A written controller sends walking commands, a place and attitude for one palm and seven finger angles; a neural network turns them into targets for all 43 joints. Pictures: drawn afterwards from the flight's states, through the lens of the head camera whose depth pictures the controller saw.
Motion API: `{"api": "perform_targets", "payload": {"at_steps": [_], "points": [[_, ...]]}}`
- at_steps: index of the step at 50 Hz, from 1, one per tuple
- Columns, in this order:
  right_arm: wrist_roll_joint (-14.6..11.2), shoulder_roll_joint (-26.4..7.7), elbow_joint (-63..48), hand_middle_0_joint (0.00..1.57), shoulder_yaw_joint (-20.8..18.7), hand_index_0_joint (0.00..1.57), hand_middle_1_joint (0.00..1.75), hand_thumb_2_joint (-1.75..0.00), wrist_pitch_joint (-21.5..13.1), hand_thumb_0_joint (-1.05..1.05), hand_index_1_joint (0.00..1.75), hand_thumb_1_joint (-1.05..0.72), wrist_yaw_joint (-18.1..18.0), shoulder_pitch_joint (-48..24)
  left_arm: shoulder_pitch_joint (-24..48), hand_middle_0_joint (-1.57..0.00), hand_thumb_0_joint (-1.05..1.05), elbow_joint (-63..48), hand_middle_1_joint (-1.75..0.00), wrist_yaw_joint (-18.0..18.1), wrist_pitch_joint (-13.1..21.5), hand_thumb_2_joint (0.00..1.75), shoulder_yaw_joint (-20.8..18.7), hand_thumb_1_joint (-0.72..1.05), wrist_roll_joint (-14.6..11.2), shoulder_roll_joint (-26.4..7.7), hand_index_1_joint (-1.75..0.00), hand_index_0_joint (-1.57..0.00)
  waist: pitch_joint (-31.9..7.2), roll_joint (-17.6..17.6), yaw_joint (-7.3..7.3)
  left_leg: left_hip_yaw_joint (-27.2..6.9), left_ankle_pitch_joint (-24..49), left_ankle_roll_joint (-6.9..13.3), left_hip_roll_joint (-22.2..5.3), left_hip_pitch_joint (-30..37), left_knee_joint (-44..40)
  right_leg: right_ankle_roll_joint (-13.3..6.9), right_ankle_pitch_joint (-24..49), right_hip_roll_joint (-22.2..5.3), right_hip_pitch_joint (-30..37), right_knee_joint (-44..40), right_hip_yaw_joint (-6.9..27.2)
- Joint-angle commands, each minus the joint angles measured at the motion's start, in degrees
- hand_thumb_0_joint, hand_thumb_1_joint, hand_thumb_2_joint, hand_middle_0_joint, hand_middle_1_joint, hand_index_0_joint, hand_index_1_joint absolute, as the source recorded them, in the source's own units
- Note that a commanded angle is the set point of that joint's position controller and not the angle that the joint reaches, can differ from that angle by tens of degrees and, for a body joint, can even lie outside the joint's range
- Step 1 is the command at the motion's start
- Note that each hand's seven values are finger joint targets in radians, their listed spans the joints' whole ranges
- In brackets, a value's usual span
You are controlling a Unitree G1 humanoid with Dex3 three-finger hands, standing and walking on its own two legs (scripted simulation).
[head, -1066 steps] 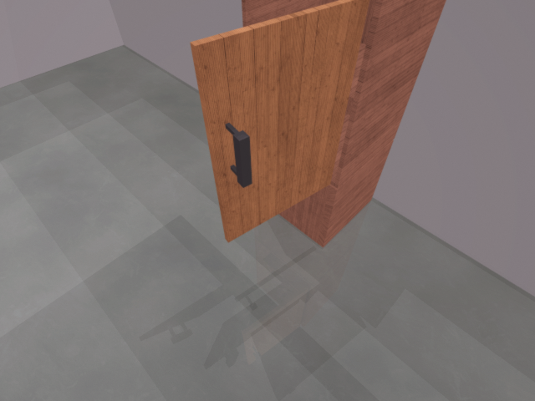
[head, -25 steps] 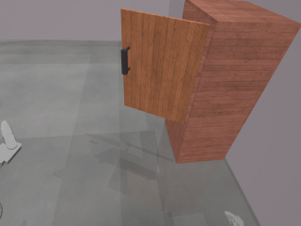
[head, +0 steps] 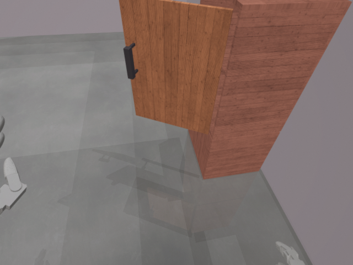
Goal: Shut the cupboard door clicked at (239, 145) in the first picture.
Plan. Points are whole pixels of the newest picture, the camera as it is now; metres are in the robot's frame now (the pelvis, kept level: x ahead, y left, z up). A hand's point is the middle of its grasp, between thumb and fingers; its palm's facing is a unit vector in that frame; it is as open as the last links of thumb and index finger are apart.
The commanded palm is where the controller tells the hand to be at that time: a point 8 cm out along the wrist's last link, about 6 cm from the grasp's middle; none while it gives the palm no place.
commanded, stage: stop stepping back and stand still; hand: left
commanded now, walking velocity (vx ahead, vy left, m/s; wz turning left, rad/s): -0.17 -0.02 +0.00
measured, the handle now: (132, 61) +0.89 +0.23 +0.01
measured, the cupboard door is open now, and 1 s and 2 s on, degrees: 60 60 60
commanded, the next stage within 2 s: let the arm hang, fingers relaxed in 0.24 s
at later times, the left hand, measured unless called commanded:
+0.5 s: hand (69, 248) +0.17 +0.25 -0.05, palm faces +0.08 -0.91 -0.40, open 7.4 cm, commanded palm none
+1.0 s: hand out of the picture -0.07 +0.21 -0.16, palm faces +0.02 -0.97 -0.23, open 7.3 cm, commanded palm none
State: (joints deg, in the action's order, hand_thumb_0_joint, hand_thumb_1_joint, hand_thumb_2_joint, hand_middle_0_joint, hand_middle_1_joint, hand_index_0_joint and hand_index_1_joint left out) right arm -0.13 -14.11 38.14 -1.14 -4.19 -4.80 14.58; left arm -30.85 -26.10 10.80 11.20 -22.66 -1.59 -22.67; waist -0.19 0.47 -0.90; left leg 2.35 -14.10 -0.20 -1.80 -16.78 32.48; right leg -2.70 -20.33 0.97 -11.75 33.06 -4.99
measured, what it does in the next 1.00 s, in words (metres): stands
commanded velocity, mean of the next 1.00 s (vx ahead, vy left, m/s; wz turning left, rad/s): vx -0.01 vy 0.00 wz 0.00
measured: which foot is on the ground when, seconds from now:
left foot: down 0.00-1.00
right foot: down 0.00-1.00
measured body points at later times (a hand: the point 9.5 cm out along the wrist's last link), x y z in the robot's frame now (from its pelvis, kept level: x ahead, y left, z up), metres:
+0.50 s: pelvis -0.01 +0.02 +0.00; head -0.02 -0.01 +0.45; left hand +0.16 +0.30 -0.02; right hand +0.14 -0.23 -0.12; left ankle +0.03 +0.12 -0.73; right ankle -0.03 -0.08 -0.73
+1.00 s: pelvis -0.02 +0.02 +0.01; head -0.02 +0.02 +0.46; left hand -0.07 +0.26 -0.14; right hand -0.06 -0.20 -0.15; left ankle +0.03 +0.12 -0.73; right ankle -0.03 -0.08 -0.73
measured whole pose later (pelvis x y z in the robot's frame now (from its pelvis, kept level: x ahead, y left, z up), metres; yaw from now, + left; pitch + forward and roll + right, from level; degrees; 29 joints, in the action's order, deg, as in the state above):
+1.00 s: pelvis -0.02 +0.02 +0.01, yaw +0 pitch -2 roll -1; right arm 1.3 -8.7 63.7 0.3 1.7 -1.5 19.3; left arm -20.6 65.8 1.4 -0.9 -0.8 0.8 -11.0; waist 1.8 -0.9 -0.4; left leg 2.9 -8.7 1.1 -1.0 -15.0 25.2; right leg -1.6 -13.5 0.6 -9.5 24.5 -4.6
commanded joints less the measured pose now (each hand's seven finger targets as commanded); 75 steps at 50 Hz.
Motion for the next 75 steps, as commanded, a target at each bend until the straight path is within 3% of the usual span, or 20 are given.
{"api": "perform_targets", "payload": {"at_steps": [1,4,5,8,13,16,17,18,19,21,23,24,26,28,30,33,40,45,58,75], "points": [[-0.05,-4.59,-10.82,0.2,-0.81,0.2,0.3,-0.9,-3.5,0.0,0.3,-0.9,-0.72,-6.52,1.13,-0.2,0.0,-15.23,-0.3,0.89,4.29,0.9,-8.93,0.9,0.11,-12.5,-0.3,-0.2,-5.22,-11.11,0.86,-8.61,25.39,2.73,-7.29,3.62,-8.33,2.68,19.61,-3.61,1.36,-3.2,5.17],[-0.2,-4.79,-10.68,0.2,-1.11,0.2,0.3,-0.9,-3.49,0.0,0.3,-0.9,-0.73,-5.82,0.31,-0.2,0.0,-13.28,-0.3,0.74,4.15,0.9,-10.36,0.9,-0.19,-13.48,-0.3,-0.2,-7.54,-6.21,0.62,-6.58,25.72,1.53,-6.47,2.42,-6.36,2.39,25.03,-3.88,5.04,-5.41,6.13],[-0.44,-4.56,-10.95,0.2,-0.99,0.2,0.3,-0.9,-3.21,0.0,0.3,-0.9,-0.56,-5.6,-0.61,-0.2,0.0,-11.86,-0.3,0.59,3.72,0.9,-9.4,0.9,-0.58,-12.12,-0.3,-0.2,-8.31,-4.72,0.41,-5.42,23.75,1.13,-5.86,2.13,-5.62,2.25,26.55,-4.55,5.91,-5.99,6.96],[-0.56,-4.51,-11.36,0.2,-0.98,0.2,0.3,-0.9,-2.41,0.0,0.3,-0.9,-0.25,-5.45,-1.96,-0.2,0.0,-11.0,-0.3,0.52,2.83,0.9,-8.78,0.9,-1.19,-11.21,-0.3,-0.2,-9.72,-4.38,0.17,-3.61,19.08,0.53,-4.44,2.3,-4.52,1.58,27.93,-6.15,5.71,-7.41,8.75],[-0.4,-4.13,-11.8,0.2,-0.33,0.2,0.3,-0.9,-1.58,0.0,0.3,-0.9,-0.35,-6.43,-1.36,-0.2,0.0,-10.87,-0.3,0.36,1.44,0.9,-8.09,0.9,-1.58,-11.31,-0.3,-0.2,-7.52,-1.8,0.16,-3.45,12.16,0.67,-3.69,2.19,-5.24,1.49,21.09,-6.44,2.09,-10.45,9.55],[-0.26,-4.13,-11.81,0.2,-0.09,0.2,0.3,-0.9,-1.49,0.0,0.3,-0.9,-0.65,-6.82,1.08,-0.2,0.0,-11.64,-0.3,0.39,1.24,0.9,-7.57,0.9,-1.41,-11.37,-0.3,-0.2,-6.46,-2.7,0.16,-3.8,11.1,0.77,-3.57,2.46,-6.22,1.41,18.34,-6.22,1.18,-11.07,9.14],[-1.13,-11.51,-2.07,0.2,-1.57,0.2,0.3,-0.9,-4.87,0.0,0.3,-0.9,4.87,-11.96,4.57,-0.2,0.0,29.64,-0.3,-8.0,-7.34,0.9,18.62,0.9,2.34,1.04,-0.3,-0.2,-0.49,-4.53,-0.99,-4.21,21.17,0.8,-5.44,-0.53,1.29,0.91,24.12,-9.38,-5.49,-2.77,3.01],[-0.3,-11.94,-1.18,0.2,-2.54,0.2,0.3,-0.9,-2.16,0.0,0.3,-0.9,5.15,-8.06,5.93,-0.2,0.0,31.59,-0.3,-9.66,-11.44,0.9,17.17,0.9,2.38,0.67,-0.3,-0.2,-3.59,-5.7,-0.21,-4.44,19.44,0.82,-6.15,0.99,-1.42,0.55,18.14,-8.05,-5.74,-3.74,6.07],[0.38,-10.73,-0.32,0.2,-2.38,0.2,0.3,-0.9,-1.21,0.0,0.3,-0.9,4.98,-6.1,7.64,-0.2,0.0,33.8,-0.3,-10.08,-11.79,0.9,17.9,0.9,3.0,2.35,-0.3,-0.2,-4.14,-2.99,0.33,-5.77,19.07,1.8,-6.91,-0.49,-2.04,0.63,13.35,-6.47,-5.51,-2.31,4.54],[0.7,-10.84,-0.22,0.2,-1.06,0.2,0.3,-0.9,0.71,0.0,0.3,-0.9,4.8,-6.56,10.54,-0.2,0.0,39.75,-0.3,-10.54,-11.53,0.9,18.18,0.9,2.89,0.92,-0.3,-0.2,-3.06,2.66,1.26,-8.19,14.75,3.52,-6.94,-4.48,-3.65,0.49,9.56,-5.7,-2.9,-2.43,4.62],[1.04,-10.07,1.04,0.2,-0.48,0.2,0.3,-0.9,1.97,0.0,0.3,-0.9,4.76,-6.41,13.4,-0.2,0.0,46.94,-0.3,-10.52,-11.23,0.9,18.79,0.9,3.02,0.27,-0.3,-0.2,-2.77,9.26,0.88,-7.87,11.37,2.86,-4.6,-1.95,-2.14,-0.98,9.11,-7.82,-4.67,-5.71,7.47],[1.21,-9.23,1.88,0.2,-0.29,0.2,0.3,-0.9,2.75,0.0,0.3,-0.9,4.81,-5.69,14.57,-0.2,0.0,50.75,-0.3,-10.34,-11.28,0.9,19.19,0.9,3.08,-0.01,-0.3,-0.2,-2.19,9.95,0.39,-6.99,10.67,2.31,-3.47,0.08,-1.54,-1.88,8.89,-9.02,-6.52,-6.97,8.66],[1.65,-6.86,4.6,0.2,0.48,0.2,0.3,-0.9,4.29,0.0,0.3,-0.9,4.8,-4.34,16.28,-0.2,0.0,57.86,-0.3,-9.91,-11.79,0.9,20.12,0.9,2.81,0.9,-0.3,-0.2,-1.2,7.04,-0.25,-5.72,7.96,1.61,-1.79,2.39,-1.44,-2.72,5.12,-10.43,-8.58,-9.68,10.04],[1.82,-5.81,7.36,0.2,0.82,0.2,0.3,-0.9,4.93,0.0,0.3,-0.9,4.72,-3.54,17.31,-0.2,0.0,64.04,-0.3,-9.7,-11.91,0.9,20.58,0.9,2.72,1.17,-0.3,-0.2,-0.35,1.52,-0.5,-5.72,7.31,1.41,-2.0,3.45,-3.69,-2.25,1.8,-9.43,-8.3,-10.81,9.79],[1.79,-5.5,10.08,0.2,0.93,0.2,0.3,-0.9,4.86,0.0,0.3,-0.9,4.44,-3.01,16.1,-0.2,0.0,69.82,-0.3,-9.57,-11.78,0.9,20.76,0.9,2.5,1.99,-0.3,-0.2,-0.36,-4.62,0.15,-7.07,5.96,1.75,-3.31,1.87,-7.35,-0.93,1.36,-7.56,-4.67,-10.5,8.38],[1.9,-3.94,13.58,0.2,0.66,0.2,0.3,-0.9,4.68,0.0,0.3,-0.9,3.74,-1.86,12.86,-0.2,0.0,76.36,-0.3,-9.43,-11.62,0.9,19.85,0.9,2.49,4.37,-0.3,-0.2,-1.05,-11.59,1.25,-7.52,0.12,2.0,-3.72,-0.8,-11.05,-0.99,2.78,-6.71,0.71,-11.68,7.83],[1.18,-2.78,19.94,0.2,0.03,0.2,0.3,-0.9,4.75,0.0,0.3,-0.9,3.08,3.93,11.54,-0.2,0.0,85.32,-0.3,-9.5,-11.03,0.9,20.5,0.9,2.22,5.07,-0.3,-0.2,2.43,-2.98,0.51,-6.85,-1.15,1.91,-4.02,1.4,-12.51,-1.22,1.16,-7.05,-1.09,-15.86,7.67],[1.08,-1.67,22.66,0.2,0.04,0.2,0.3,-0.9,4.7,0.0,0.3,-0.9,2.91,6.1,9.98,-0.2,0.0,88.51,-0.3,-9.24,-10.88,0.9,20.73,0.9,2.16,5.82,-0.3,-0.2,3.52,-0.34,0.44,-5.96,-0.54,2.07,-3.79,2.84,-12.67,-1.2,-0.22,-7.21,-2.24,-16.84,7.79],[1.24,0.46,24.28,0.2,0.11,0.2,0.3,-0.9,4.64,0.0,0.3,-0.9,2.82,6.9,8.53,-0.2,0.0,90.0,-0.3,-8.77,-11.06,0.9,20.92,0.9,2.43,8.47,-0.3,-0.2,7.16,-0.95,0.53,-6.11,-3.38,2.15,-3.92,1.38,-15.45,-0.19,0.57,-6.16,-4.18,-15.64,7.42],[0.98,-0.89,24.33,0.2,0.05,0.2,0.3,-0.9,3.88,0.0,0.3,-0.9,2.64,5.04,10.28,-0.2,0.0,89.7,-0.3,-8.79,-10.32,0.9,20.59,0.9,2.28,7.29,-0.3,-0.2,4.21,-2.02,0.56,-5.26,5.66,1.94,-4.32,5.07,-14.18,-0.19,7.69,-6.85,-0.37,-15.84,7.09]]}}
